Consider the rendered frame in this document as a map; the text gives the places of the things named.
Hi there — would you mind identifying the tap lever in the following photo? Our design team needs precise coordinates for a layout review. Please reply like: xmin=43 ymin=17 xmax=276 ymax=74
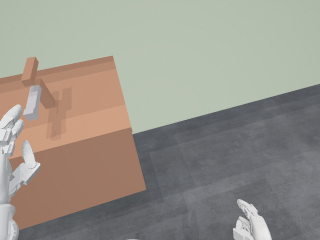
xmin=23 ymin=85 xmax=42 ymax=121

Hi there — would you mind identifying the robot left forearm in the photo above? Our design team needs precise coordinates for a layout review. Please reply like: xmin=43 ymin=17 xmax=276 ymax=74
xmin=0 ymin=203 xmax=19 ymax=240

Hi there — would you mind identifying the counter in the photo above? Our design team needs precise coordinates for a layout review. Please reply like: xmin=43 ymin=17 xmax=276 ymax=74
xmin=0 ymin=55 xmax=146 ymax=230

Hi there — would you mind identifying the right robot hand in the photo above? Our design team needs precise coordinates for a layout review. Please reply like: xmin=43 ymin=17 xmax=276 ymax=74
xmin=233 ymin=199 xmax=272 ymax=240

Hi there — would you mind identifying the left robot hand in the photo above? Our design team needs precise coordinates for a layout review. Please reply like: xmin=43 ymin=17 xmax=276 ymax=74
xmin=0 ymin=104 xmax=41 ymax=205

